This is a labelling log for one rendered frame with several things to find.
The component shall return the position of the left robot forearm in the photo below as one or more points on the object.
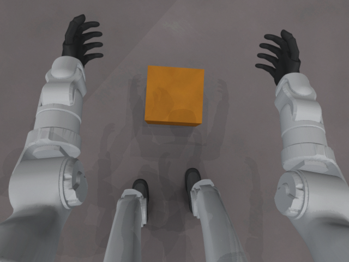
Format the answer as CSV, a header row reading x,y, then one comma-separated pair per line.
x,y
59,113

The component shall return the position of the right robot forearm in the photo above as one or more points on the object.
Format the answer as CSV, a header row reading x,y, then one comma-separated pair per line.
x,y
302,129

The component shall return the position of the carton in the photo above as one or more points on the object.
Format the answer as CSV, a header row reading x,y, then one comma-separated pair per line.
x,y
174,96

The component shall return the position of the robot left shin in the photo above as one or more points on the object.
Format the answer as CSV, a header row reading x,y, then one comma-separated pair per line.
x,y
130,192

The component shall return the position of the left robot foot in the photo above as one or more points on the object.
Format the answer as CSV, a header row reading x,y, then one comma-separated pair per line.
x,y
142,186

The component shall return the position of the robot left upper arm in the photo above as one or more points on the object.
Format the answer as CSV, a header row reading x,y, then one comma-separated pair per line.
x,y
43,193

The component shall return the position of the robot right hand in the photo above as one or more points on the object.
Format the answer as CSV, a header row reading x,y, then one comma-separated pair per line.
x,y
288,55

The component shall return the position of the robot left hand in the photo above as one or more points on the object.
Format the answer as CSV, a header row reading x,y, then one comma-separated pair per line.
x,y
73,45

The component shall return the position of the robot right upper arm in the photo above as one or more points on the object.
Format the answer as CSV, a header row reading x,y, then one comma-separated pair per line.
x,y
318,207

